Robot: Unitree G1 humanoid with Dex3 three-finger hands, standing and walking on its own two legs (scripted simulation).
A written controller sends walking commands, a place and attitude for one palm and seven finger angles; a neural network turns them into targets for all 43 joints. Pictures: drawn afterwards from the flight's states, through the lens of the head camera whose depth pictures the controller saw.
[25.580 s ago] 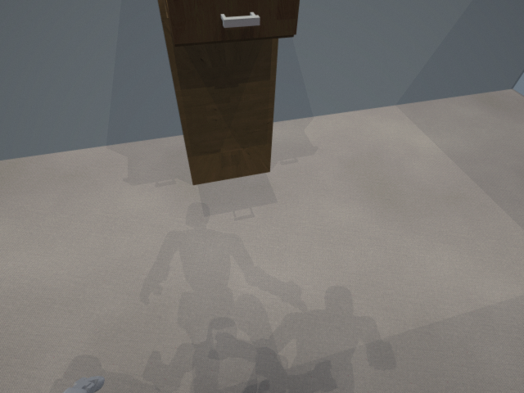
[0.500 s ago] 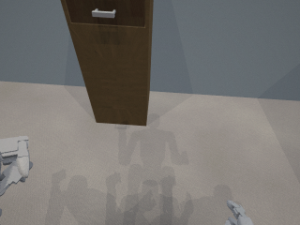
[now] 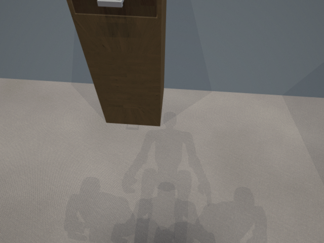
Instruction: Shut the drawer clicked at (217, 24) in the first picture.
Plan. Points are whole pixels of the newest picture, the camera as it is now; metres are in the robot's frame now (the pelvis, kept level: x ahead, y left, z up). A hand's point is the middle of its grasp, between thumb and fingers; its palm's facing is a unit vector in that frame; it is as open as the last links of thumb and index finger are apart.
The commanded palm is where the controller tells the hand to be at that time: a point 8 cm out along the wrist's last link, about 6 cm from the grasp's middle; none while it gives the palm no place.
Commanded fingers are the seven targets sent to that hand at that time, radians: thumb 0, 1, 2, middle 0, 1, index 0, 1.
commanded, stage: let the arm hang, fingers relaxed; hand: left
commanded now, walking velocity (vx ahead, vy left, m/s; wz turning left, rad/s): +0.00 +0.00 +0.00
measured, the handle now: (111, 1) +1.01 +0.28 +0.14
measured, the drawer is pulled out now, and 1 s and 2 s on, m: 0.00 0.00 0.00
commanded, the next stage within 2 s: look to check the result in 0.66 s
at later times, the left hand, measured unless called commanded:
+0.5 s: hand out of the picture +0.07 +0.21 -0.16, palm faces -0.01 -0.97 -0.26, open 7.3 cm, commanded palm none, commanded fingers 0.00 0.90 0.90 -0.20 -0.30 -0.20 -0.30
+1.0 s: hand out of the picture +0.09 +0.23 -0.15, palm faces -0.02 -0.95 -0.30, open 7.4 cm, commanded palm none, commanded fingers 0.00 0.90 0.90 -0.20 -0.30 -0.20 -0.30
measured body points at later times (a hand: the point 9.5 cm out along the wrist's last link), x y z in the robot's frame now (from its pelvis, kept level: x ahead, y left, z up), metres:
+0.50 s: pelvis +0.01 +0.01 +0.01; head +0.02 +0.00 +0.46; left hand +0.07 +0.26 -0.14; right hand +0.00 -0.22 -0.16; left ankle +0.03 +0.13 -0.74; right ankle +0.06 -0.07 -0.74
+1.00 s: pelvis +0.04 +0.00 +0.01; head +0.06 -0.01 +0.46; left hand +0.09 +0.27 -0.13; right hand +0.07 -0.26 -0.15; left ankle +0.03 +0.13 -0.74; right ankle +0.06 -0.07 -0.74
